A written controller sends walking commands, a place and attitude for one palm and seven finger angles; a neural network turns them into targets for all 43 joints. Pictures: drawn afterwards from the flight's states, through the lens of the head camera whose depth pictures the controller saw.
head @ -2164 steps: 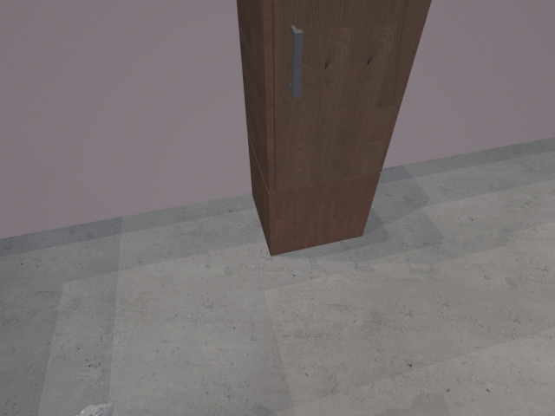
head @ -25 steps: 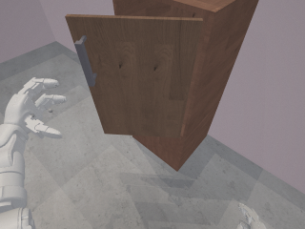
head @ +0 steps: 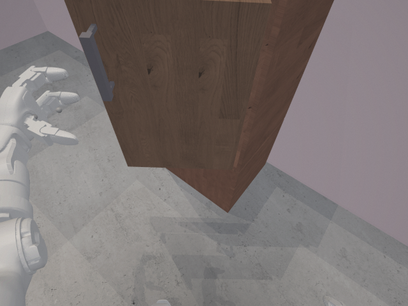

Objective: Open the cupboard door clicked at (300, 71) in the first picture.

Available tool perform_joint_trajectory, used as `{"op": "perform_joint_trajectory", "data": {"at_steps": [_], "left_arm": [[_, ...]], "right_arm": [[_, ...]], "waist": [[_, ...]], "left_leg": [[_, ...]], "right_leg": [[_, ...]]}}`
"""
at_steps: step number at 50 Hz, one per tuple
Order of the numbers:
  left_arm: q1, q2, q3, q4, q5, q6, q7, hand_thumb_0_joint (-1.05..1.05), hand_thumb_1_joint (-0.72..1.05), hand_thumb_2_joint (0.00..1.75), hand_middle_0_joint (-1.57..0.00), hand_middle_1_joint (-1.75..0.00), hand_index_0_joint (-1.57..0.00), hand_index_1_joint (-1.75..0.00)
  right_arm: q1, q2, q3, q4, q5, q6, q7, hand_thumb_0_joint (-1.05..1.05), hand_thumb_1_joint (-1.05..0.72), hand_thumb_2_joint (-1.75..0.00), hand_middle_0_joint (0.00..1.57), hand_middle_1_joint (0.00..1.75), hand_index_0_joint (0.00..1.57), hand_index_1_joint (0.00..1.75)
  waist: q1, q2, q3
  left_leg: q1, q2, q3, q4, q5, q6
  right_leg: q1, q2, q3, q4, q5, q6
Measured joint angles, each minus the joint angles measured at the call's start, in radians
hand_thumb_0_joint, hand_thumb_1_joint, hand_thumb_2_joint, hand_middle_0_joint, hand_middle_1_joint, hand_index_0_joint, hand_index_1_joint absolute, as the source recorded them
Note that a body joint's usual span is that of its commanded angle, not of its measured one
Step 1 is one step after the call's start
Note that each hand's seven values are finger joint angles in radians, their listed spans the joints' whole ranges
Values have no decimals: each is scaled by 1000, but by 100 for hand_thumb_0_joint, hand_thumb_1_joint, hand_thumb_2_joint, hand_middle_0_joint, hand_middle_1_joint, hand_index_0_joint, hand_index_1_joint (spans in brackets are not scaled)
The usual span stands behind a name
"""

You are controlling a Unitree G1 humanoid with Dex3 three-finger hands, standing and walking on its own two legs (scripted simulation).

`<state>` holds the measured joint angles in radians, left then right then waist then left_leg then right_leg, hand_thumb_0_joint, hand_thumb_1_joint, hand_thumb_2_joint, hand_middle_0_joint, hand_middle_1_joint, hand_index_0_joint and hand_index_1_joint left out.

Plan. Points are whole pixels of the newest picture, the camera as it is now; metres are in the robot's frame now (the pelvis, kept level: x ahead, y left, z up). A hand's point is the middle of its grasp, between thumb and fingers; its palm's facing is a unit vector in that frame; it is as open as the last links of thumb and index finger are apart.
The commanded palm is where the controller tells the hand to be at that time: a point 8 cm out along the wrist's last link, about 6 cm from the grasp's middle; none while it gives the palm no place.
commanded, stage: move the hooked fingers beside the handle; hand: left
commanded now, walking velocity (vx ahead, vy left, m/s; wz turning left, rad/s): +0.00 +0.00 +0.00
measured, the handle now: (100, 65) +0.59 +0.24 +0.13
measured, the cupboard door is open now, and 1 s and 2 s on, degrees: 37 37 37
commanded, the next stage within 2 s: slide the fingers in behind the handle in 1.74 s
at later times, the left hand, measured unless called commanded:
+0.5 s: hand (62, 83) +0.51 +0.29 +0.15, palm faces +0.01 -1.00 +0.01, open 14.0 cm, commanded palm +0.51 +0.34 +0.13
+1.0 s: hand (65, 75) +0.55 +0.30 +0.14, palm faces +0.00 -1.00 +0.02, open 14.0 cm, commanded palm +0.53 +0.34 +0.13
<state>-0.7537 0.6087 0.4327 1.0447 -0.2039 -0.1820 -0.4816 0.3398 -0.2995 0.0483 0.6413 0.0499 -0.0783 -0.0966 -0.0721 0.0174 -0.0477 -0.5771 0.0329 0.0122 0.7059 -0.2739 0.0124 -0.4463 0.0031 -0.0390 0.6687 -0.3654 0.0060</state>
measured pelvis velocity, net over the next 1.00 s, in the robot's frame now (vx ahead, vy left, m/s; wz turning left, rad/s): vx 0.03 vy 0.02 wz -0.05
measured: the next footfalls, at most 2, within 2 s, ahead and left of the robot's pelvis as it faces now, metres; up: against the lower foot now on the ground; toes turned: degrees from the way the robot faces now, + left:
none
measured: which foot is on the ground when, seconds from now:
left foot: down 0.00-1.00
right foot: down 0.00-1.00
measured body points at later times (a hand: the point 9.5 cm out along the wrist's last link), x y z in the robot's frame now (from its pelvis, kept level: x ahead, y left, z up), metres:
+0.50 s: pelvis +0.01 +0.00 -0.01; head +0.12 +0.02 +0.43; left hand +0.50 +0.34 +0.15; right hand -0.02 -0.29 -0.11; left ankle +0.05 +0.11 -0.72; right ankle -0.02 -0.13 -0.72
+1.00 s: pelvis +0.03 +0.02 -0.02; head +0.16 +0.04 +0.41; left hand +0.54 +0.35 +0.14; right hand -0.02 -0.25 -0.11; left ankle +0.05 +0.11 -0.72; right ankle -0.02 -0.13 -0.72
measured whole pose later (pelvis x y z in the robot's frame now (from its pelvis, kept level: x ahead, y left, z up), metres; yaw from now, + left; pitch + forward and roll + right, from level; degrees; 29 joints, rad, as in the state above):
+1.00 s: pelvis +0.03 +0.02 -0.02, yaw -3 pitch +20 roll -4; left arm -1.06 0.90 0.55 1.29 -0.08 -0.18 -0.54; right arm 0.46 -0.28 0.06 0.61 0.02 0.10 -0.06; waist -0.19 0.02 -0.08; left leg -0.84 0.07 0.02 0.85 -0.37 0.03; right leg -0.68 0.04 -0.02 0.73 -0.40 0.02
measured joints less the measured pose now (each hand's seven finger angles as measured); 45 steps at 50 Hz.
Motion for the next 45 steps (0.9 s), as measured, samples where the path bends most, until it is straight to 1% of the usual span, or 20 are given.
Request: {"op": "perform_joint_trajectory", "data": {"at_steps": [4,10,19,26,33,37,41,45], "left_arm": [[-63,36,16,78,14,-22,-11,-1,-50,30,-30,-120,-30,-120],[-131,103,45,160,40,-37,-25,-1,-50,30,-30,-120,-30,-120],[-207,206,98,244,72,-34,-53,-1,-50,30,-30,-120,-30,-120],[-277,272,87,293,98,-25,-65,-1,-50,30,-30,-120,-30,-120],[-364,316,78,330,123,-17,-66,-1,-50,30,-30,-120,-30,-120],[-388,341,94,341,141,-11,-66,-1,-50,30,-30,-120,-30,-120],[-366,341,108,318,144,-8,-67,-1,-50,30,-30,-120,-30,-120],[-338,322,115,288,137,-2,-68,-1,-50,30,-30,-120,-30,-120]], "right_arm": [[14,-5,1,11,-3,18,0,1,-90,-90,20,30,20,30],[46,-13,-5,20,-5,48,0,1,-90,-90,20,30,20,30],[89,-21,-9,17,-6,98,2,1,-90,-90,20,30,20,30],[100,-22,-4,5,-8,124,0,1,-90,-90,20,30,20,30],[91,-16,12,-6,-17,133,-2,1,-90,-90,20,30,20,30],[90,-11,19,-21,-22,140,-1,1,-90,-90,20,30,20,30],[103,-4,17,-33,-27,153,8,0,-90,-90,20,30,20,30],[116,5,15,-33,-30,165,20,0,-90,-90,20,30,20,30]], "waist": [[-17,-1,0],[-46,-2,-3],[-85,-6,-11],[-104,-2,-10],[-125,-3,-11],[-138,-1,-15],[-138,2,-23],[-129,4,-27]], "left_leg": [[-34,4,1,16,-5,0],[-83,13,3,39,-15,-2],[-141,29,6,68,-33,-3],[-194,33,-4,95,-45,-2],[-248,37,-9,124,-58,3],[-271,40,-6,140,-69,7],[-279,41,2,147,-80,11],[-275,38,5,148,-88,14]], "right_leg": [[-34,4,2,15,-4,0],[-84,12,5,33,-9,-2],[-139,27,11,46,-14,-3],[-181,32,4,55,-19,-1],[-225,36,0,66,-23,4],[-245,38,5,72,-27,8],[-253,38,13,74,-32,13],[-248,35,16,69,-36,17]]}}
